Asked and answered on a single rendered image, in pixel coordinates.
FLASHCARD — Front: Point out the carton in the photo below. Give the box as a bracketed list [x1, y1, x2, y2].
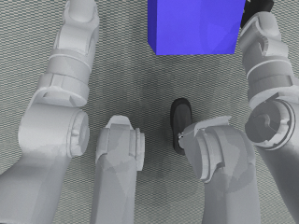
[147, 0, 246, 55]

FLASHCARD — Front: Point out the robot right upper arm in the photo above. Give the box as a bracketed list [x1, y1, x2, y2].
[245, 99, 299, 224]

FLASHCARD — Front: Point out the right robot forearm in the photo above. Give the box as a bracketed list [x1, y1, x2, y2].
[238, 11, 299, 110]

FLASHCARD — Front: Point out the robot right thigh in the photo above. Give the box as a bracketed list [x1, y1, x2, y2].
[190, 125, 262, 224]

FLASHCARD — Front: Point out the robot left upper arm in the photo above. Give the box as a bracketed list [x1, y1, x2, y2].
[0, 103, 90, 224]

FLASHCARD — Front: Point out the right robot hand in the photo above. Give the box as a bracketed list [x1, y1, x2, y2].
[240, 0, 275, 29]

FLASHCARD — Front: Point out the robot right shin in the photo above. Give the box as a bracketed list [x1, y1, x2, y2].
[178, 116, 256, 166]

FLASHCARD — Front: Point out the left robot forearm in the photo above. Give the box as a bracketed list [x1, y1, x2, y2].
[18, 0, 100, 147]

